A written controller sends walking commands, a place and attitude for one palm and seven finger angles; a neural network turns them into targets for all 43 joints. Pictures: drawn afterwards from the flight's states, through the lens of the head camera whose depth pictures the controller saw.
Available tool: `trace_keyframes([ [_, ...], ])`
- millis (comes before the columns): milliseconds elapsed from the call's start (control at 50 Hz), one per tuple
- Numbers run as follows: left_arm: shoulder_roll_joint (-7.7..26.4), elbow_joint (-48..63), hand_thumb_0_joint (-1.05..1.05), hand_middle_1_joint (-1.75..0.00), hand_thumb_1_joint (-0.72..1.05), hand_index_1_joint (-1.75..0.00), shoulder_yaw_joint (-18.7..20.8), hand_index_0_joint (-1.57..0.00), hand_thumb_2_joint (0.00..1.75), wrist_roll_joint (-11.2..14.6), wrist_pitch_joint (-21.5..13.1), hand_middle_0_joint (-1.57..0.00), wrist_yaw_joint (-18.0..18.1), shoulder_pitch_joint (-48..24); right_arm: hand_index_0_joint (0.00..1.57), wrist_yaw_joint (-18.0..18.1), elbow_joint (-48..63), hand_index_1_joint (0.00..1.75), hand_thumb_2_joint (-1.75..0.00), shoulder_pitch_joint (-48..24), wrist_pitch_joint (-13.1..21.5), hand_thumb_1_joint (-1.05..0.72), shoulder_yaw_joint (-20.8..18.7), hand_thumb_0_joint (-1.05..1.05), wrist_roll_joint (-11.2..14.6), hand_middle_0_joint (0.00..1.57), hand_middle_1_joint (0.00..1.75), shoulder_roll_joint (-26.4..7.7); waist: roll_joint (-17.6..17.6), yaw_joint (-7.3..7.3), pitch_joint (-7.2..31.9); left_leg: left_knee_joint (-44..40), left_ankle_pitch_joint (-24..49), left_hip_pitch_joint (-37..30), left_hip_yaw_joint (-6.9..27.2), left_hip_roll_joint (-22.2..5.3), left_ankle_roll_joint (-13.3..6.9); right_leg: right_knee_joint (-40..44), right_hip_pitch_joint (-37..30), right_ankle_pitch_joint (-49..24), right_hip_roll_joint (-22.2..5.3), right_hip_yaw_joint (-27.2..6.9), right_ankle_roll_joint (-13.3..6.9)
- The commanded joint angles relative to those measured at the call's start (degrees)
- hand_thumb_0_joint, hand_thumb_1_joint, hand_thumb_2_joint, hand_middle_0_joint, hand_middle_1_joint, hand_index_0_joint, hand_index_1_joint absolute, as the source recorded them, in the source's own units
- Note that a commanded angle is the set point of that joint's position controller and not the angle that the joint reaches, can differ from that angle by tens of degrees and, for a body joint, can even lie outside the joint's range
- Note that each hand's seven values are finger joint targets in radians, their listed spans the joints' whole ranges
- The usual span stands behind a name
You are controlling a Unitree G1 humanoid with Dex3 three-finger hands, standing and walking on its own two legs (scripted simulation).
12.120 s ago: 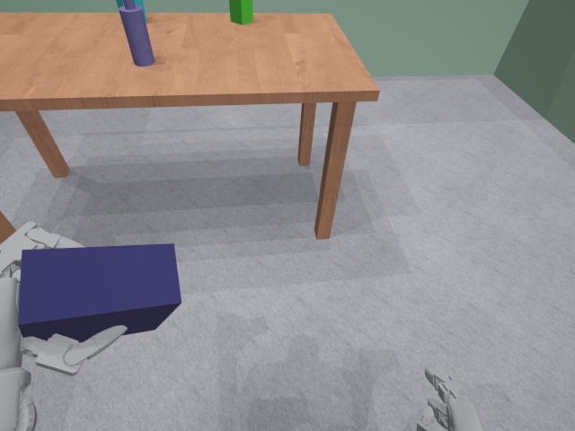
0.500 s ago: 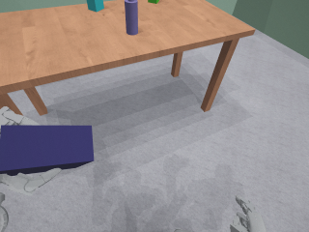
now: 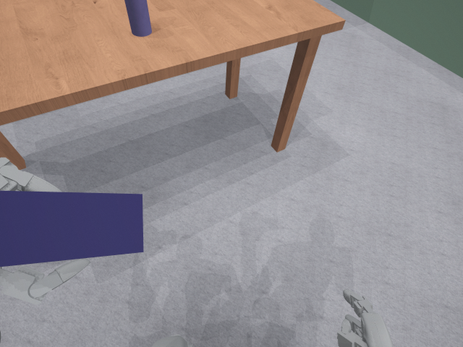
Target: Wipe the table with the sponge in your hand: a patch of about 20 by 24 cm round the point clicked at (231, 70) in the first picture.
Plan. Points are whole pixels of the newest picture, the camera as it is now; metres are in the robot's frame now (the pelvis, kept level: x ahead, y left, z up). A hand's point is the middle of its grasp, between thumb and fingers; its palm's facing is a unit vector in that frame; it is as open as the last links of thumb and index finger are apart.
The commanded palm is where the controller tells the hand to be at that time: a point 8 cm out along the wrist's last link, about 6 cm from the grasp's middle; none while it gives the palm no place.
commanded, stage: take the last steps up to it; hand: left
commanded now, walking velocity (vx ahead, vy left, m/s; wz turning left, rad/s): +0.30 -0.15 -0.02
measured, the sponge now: (89, 230) +0.23 +0.19 +0.15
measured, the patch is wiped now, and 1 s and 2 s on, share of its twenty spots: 0.00 0.00 0.00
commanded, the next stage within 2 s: none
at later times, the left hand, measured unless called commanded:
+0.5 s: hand (183, 164) +0.32 +0.09 +0.17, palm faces +0.33 -0.80 -0.51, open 10.5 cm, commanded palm +0.25 +0.14 +0.19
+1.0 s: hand (265, 118) +0.42 -0.02 +0.18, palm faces +0.40 -0.75 -0.53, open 10.5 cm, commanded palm +0.36 +0.03 +0.19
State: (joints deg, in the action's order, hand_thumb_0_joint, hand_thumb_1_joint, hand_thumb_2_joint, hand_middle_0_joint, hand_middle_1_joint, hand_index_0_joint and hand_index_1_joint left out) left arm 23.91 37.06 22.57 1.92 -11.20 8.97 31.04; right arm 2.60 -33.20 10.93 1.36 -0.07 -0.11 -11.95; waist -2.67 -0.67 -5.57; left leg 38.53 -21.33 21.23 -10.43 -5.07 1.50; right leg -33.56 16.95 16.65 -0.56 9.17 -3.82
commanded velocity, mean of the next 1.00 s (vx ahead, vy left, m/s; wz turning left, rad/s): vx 0.30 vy -0.12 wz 0.07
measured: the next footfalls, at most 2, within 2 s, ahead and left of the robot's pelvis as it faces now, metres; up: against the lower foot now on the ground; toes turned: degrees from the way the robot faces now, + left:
left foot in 0.02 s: +0.09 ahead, +0.11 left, +0.00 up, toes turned +11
right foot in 0.34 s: +0.14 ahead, -0.22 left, +0.00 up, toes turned -12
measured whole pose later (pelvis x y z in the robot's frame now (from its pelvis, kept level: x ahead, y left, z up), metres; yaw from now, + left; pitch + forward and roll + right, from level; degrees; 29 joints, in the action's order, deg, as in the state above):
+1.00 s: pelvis +0.20 -0.26 -0.01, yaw +1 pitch +0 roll +0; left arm 23.4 32.8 22.0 1.2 -11.2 8.8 28.1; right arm 2.2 -30.8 11.6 4.2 1.1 1.1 -8.4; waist 3.3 1.1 -5.8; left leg 43.5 -23.9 20.1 -5.7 -12.2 2.0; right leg -37.3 19.7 15.7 -4.9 9.6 0.5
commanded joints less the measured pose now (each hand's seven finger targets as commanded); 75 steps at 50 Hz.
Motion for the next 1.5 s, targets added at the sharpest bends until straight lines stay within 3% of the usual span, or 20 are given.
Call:
trace_keyframes([
  [0, 6.9, 11.5, 0.00, -1.60, 0.10, -1.60, 5.2, -1.20, 1.30, 0.7, -4.9, -1.20, 1.4, -6.0, 0.20, 1.6, 9.4, 0.30, -0.90, -3.1, 4.0, -0.90, -2.9, 0.00, 0.0, 0.20, 0.30, -6.5, 22.0, -0.26, 11.4, -23.9, 12.1, -26.1, 31.7, -22.2, -10.5, -23.1, 19.6, 16.9, 0.3, -3.5, 3.9],
  [60, 9.6, 10.9, 0.00, -1.60, 0.10, -1.60, 5.4, -1.20, 1.30, -0.6, -5.2, -1.20, -0.1, -11.2, 0.20, 0.8, 8.6, 0.30, -0.90, -4.9, 5.1, -0.90, -2.3, 0.00, -0.1, 0.20, 0.30, -5.8, 16.1, 0.30, 6.4, -26.1, 3.7, -17.4, 30.1, -23.5, -12.1, -32.5, 23.4, 9.9, -5.4, -10.0, 4.2],
  [160, 5.0, 10.1, 0.00, -1.60, 0.10, -1.60, 2.8, -1.20, 1.30, -1.0, -3.3, -1.20, -0.2, -5.3, 0.20, 0.2, 8.5, 0.30, -0.90, -2.2, 5.7, -0.90, -3.1, 0.00, 0.3, 0.20, 0.30, -6.2, 17.5, 0.73, 8.1, -23.5, 14.6, -12.6, 8.6, -15.7, -7.5, -16.9, 11.8, 2.8, -4.9, -2.2, 5.6],
  [280, 6.6, 5.7, 0.00, -1.60, 0.10, -1.60, 4.7, -1.20, 1.30, -0.1, -2.7, -1.20, 0.6, -6.2, 0.20, 0.4, 9.2, 0.30, -0.90, -2.4, 5.3, -0.90, -3.0, 0.00, 0.9, 0.20, 0.30, -5.3, 14.8, 0.98, 9.7, -9.7, 9.1, -8.1, 2.6, -11.8, -4.4, 5.1, -6.1, -0.7, 0.7, 5.5, 5.7],
  [300, 8.0, 4.5, 0.00, -1.60, 0.10, -1.60, 5.9, -1.20, 1.30, -0.2, -2.2, -1.20, 0.8, -5.8, 0.20, 0.4, 8.9, 0.30, -0.90, -2.3, 4.9, -0.90, -2.9, 0.00, 1.2, 0.20, 0.30, -4.5, 7.7, 1.49, 11.5, 0.9, 7.1, -4.1, 0.6, -8.8, -3.4, 8.8, -12.0, -1.0, -1.6, 1.7, 4.0],
  [340, 13.6, 6.7, 0.00, -1.60, 0.10, -1.60, 10.0, -1.20, 1.30, 0.1, -1.8, -1.20, 1.6, -8.5, 0.20, 0.3, 10.7, 0.30, -0.90, -6.2, 4.8, -0.90, -1.7, 0.00, 1.5, 0.20, 0.30, -2.7, -16.5, 3.40, 13.5, 30.2, -16.9, 18.7, 2.9, 1.2, -0.2, 15.3, -20.7, -13.2, -21.7, -28.1, -6.6],
  [400, 11.6, 7.5, 0.00, -1.60, 0.10, -1.60, 10.5, -1.20, 1.30, 1.1, -2.2, -1.20, 1.3, -2.7, 0.20, -0.2, 8.0, 0.30, -0.90, -7.1, 3.4, -0.90, -1.7, 0.00, 1.5, 0.20, 0.30, -3.9, -6.3, 1.84, 10.0, 38.4, -8.2, 21.3, 9.3, -2.8, 1.3, 16.2, -17.0, -9.6, -21.9, -24.1, -8.7],
  [460, 8.5, 8.8, 0.00, -1.60, 0.10, -1.60, 8.6, -1.20, 1.30, 1.0, -2.6, -1.20, 1.2, -1.7, 0.20, -0.2, 7.4, 0.30, -0.90, -7.5, 1.2, -0.90, -1.7, 0.00, 0.9, 0.20, 0.30, -3.6, -4.0, 0.99, 11.2, 25.4, -5.8, 15.6, 7.1, -3.7, 1.3, 14.7, -15.3, -17.0, -19.0, -12.1, -6.9],
  [620, 7.5, 10.5, 0.00, -1.60, 0.10, -1.60, 5.0, -1.20, 1.30, 0.8, -2.1, -1.20, 2.1, -5.8, 0.20, 1.4, 9.2, 0.30, -0.90, -3.0, 2.6, -0.90, -2.9, 0.00, 0.1, 0.20, 0.30, -5.0, 0.9, 0.58, 13.3, -11.3, 8.5, -10.3, -3.1, 0.7, -0.7, 3.5, -6.9, -12.7, -13.1, -6.5, -2.9],
  [640, 7.8, 11.1, 0.00, -1.60, 0.10, -1.60, 4.7, -1.20, 1.30, 0.6, -2.7, -1.20, 2.0, -7.5, 0.20, 1.9, 9.5, 0.30, -0.90, -2.1, 2.9, -0.90, -3.3, 0.00, 0.2, 0.20, 0.30, -5.9, 6.1, -0.42, 13.5, -14.0, 8.1, -18.3, 3.2, -3.3, -3.3, -5.0, 0.5, -10.0, -10.7, -5.6, -0.7],
  [680, 8.6, 11.6, 0.00, -1.60, 0.10, -1.60, 4.7, -1.20, 1.30, 0.8, -4.4, -1.20, 2.0, -9.7, 0.20, 1.4, 10.0, 0.30, -0.90, -2.9, 4.0, -0.90, -2.8, 0.00, 0.2, 0.20, 0.30, -6.2, 21.6, 0.10, 13.1, -22.6, 19.1, -27.2, 35.5, -23.8, -13.7, -28.7, 18.1, 18.0, -1.2, -5.2, 3.8],
  [700, 11.4, 9.3, 0.00, -1.60, 0.10, -1.60, 6.6, -1.20, 1.30, 0.1, -4.3, -1.20, 1.2, -10.0, 0.20, 1.1, 9.6, 0.30, -0.90, -4.5, 4.2, -0.90, -2.4, 0.00, -0.1, 0.20, 0.30, -6.4, 18.9, 0.12, 11.1, -24.5, 10.7, -21.6, 37.2, -25.8, -14.7, -34.5, 19.6, 16.0, -3.9, -9.8, 3.7],
  [840, 5.1, 9.3, 0.00, -1.60, 0.10, -1.60, 5.2, -1.20, 1.30, 0.6, -3.5, -1.20, 0.6, -1.9, 0.20, 0.0, 9.4, 0.30, -0.90, -2.0, 5.5, -0.90, -3.3, 0.00, 0.8, 0.20, 0.30, -6.0, 18.8, 0.84, 9.6, -21.0, 10.8, -7.8, 7.2, -14.7, -7.9, -10.2, 4.2, 5.0, -4.4, -0.1, 5.8],
  [920, 5.1, 3.2, 0.00, -1.60, 0.10, -1.60, 4.6, -1.20, 1.30, 0.5, -2.4, -1.20, 1.0, -5.6, 0.20, 0.4, 9.1, 0.30, -0.90, -2.1, 5.1, -0.90, -3.2, 0.00, 1.6, 0.20, 0.30, -5.1, 7.6, 1.40, 10.8, -3.5, -2.6, -2.4, 1.8, -8.3, -3.9, 5.8, -9.6, 0.6, -1.8, 2.5, 5.8],
  [960, 10.4, 2.8, 0.00, -1.60, 0.10, -1.60, 7.4, -1.20, 1.30, -0.2, -1.3, -1.20, 1.9, -7.5, 0.20, 0.7, 10.3, 0.30, -0.90, -4.3, 4.9, -0.90, -2.0, 0.00, 1.5, 0.20, 0.30, -2.9, -18.4, 2.78, 10.3, 25.3, -16.1, 18.2, 0.8, 2.6, -0.3, 16.9, -17.4, -6.6, -21.1, -28.3, -4.6],
  [1020, 10.7, 5.9, 0.00, -1.60, 0.10, -1.60, 8.7, -1.20, 1.30, 0.5, -2.4, -1.20, 1.5, -7.8, 0.20, 0.6, 7.3, 0.30, -0.90, -7.0, 4.7, -0.90, -1.5, 0.00, 1.3, 0.20, 0.30, -4.0, -7.1, 1.83, 8.0, 36.7, -7.9, 21.5, 9.7, -2.0, 1.0, 16.4, -15.9, -15.8, -23.4, -25.6, -7.7],
  [1080, 8.0, 6.8, 0.00, -1.60, 0.10, -1.60, 7.4, -1.20, 1.30, 0.1, -3.5, -1.20, 1.7, -6.0, 0.20, 0.2, 6.5, 0.30, -0.90, -7.0, 2.7, -0.90, -1.3, 0.00, 0.7, 0.20, 0.30, -3.7, -4.0, 1.18, 10.7, 22.7, -4.6, 15.1, 6.5, -2.1, 0.7, 13.3, -16.4, -25.3, -20.0, -11.8, -5.7],
  [1260, 6.6, 8.2, 0.00, -1.60, 0.10, -1.60, 5.0, -1.20, 1.30, 0.4, -3.0, -1.20, 3.1, -5.0, 0.20, 0.9, 9.2, 0.30, -0.90, -2.7, 2.6, -0.90, -3.0, 0.00, 0.6, 0.20, 0.30, -4.7, -0.7, 0.71, 14.2, -12.2, 9.8, -7.9, -2.7, 3.2, -1.4, 2.9, -13.8, -24.4, -15.2, -5.7, -1.9],
  [1340, 9.9, 6.5, 0.00, -1.60, 0.10, -1.60, 6.5, -1.20, 1.30, 0.0, -4.5, -1.20, 2.4, -7.0, 0.20, 0.8, 9.4, 0.30, -0.90, -3.7, 3.5, -0.90, -3.0, 0.00, 0.3, 0.20, 0.30, -6.4, 19.8, 0.20, 13.8, -21.1, 22.3, -24.4, 36.7, -22.6, -17.3, -34.2, 17.5, 18.7, -3.4, -8.5, 4.2],
  [1480, 6.0, 9.0, 0.00, -1.60, 0.10, -1.60, 6.2, -1.20, 1.30, 0.6, -4.8, -1.20, 1.0, -1.5, 0.20, 0.2, 8.4, 0.30, -0.90, -3.0, 6.0, -0.90, -3.3, 0.00, 0.9, 0.20, 0.30, -5.9, 17.8, 1.23, 10.3, -20.8, 14.2, -7.3, 10.5, -12.4, -10.2, -11.9, 4.6, 6.5, -4.9, -0.9, 6.2],
])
